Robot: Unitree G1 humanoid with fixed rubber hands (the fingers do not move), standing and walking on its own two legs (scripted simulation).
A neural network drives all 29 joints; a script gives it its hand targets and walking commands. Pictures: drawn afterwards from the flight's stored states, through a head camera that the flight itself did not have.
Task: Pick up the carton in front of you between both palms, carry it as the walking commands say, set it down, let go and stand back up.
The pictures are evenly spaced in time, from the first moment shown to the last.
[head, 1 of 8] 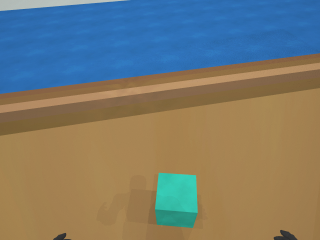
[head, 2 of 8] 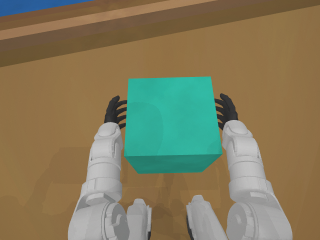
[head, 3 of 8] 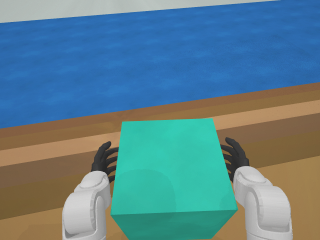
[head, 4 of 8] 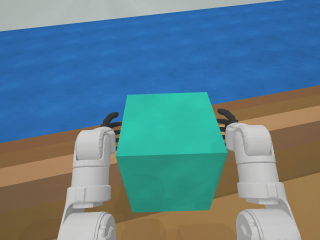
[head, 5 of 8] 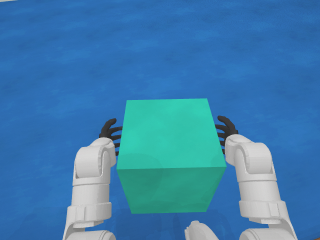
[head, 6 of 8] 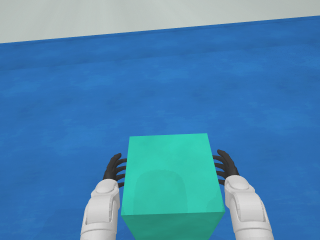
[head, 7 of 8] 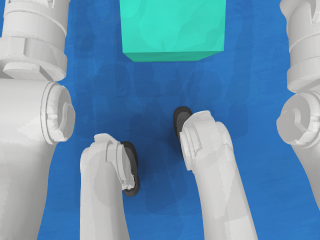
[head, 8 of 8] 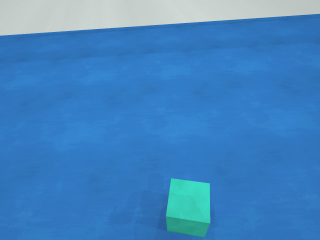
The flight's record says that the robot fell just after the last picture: no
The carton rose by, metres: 0.70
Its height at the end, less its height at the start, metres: -0.64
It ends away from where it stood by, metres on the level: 4.12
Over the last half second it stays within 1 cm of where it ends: yes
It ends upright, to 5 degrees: yes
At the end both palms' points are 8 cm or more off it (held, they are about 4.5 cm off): yes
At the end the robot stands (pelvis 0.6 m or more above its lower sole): yes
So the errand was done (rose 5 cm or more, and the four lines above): yes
